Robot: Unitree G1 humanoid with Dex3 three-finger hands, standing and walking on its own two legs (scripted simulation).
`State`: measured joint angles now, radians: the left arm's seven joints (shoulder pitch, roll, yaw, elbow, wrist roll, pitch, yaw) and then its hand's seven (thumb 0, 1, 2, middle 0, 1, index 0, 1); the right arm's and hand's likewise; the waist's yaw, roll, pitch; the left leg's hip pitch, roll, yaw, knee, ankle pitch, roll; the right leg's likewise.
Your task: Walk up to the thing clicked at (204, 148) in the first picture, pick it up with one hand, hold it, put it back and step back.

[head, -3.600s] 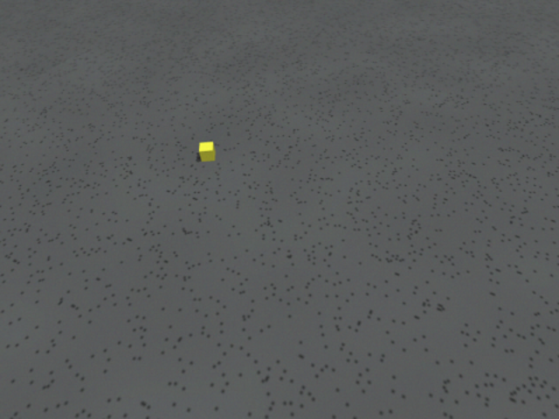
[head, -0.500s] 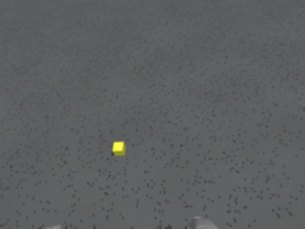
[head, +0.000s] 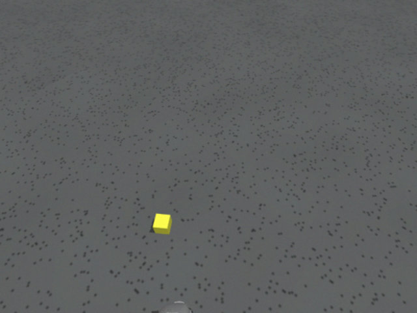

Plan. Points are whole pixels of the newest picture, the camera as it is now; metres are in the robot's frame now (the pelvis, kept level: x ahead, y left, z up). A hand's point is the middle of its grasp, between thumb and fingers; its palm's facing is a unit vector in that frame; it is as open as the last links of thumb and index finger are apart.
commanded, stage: walk up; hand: left
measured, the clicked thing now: (162, 224) +0.60 +0.29 -0.73
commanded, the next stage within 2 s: none
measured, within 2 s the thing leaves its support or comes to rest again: neither
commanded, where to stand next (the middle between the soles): +0.21 +0.04 m, yaw -3 degrees
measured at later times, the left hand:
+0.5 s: hand (88, 288) +0.18 +0.30 -0.14, palm faces -0.07 -0.89 -0.45, open 7.4 cm
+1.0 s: hand (87, 266) +0.24 +0.33 -0.17, palm faces -0.09 -0.94 -0.33, open 7.4 cm
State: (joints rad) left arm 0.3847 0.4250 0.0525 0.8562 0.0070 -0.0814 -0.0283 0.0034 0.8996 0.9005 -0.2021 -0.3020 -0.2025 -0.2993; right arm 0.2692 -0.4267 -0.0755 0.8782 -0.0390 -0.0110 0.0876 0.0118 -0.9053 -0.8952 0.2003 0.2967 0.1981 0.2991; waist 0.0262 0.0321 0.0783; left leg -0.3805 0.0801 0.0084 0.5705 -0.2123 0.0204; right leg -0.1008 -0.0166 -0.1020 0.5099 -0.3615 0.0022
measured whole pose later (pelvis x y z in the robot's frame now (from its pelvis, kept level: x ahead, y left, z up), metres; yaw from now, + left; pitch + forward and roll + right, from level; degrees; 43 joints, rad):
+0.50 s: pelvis +0.12 +0.02 -0.01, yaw -3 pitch -4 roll +0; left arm 0.30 0.39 0.04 0.88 0.01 -0.08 0.00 0.00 0.90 0.90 -0.20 -0.30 -0.20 -0.30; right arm 0.27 -0.41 -0.05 0.83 0.00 0.01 0.03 0.01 -0.90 -0.89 0.20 0.30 0.20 0.30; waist 0.00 0.06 0.12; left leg -0.27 0.02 0.04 0.82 -0.47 0.03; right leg -0.37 -0.02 -0.05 0.63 -0.20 -0.02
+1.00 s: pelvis +0.16 +0.06 +0.00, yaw -4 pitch -2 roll +0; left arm 0.22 0.42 0.03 0.99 0.00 0.02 -0.02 0.00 0.91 0.90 -0.20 -0.30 -0.20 -0.30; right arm 0.24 -0.37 -0.02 0.98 -0.03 -0.04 0.01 0.01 -0.90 -0.89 0.20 0.30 0.20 0.30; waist -0.01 -0.07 0.06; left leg -0.29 0.02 0.04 0.60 -0.28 0.00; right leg -0.33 -0.04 0.03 0.71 -0.42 -0.03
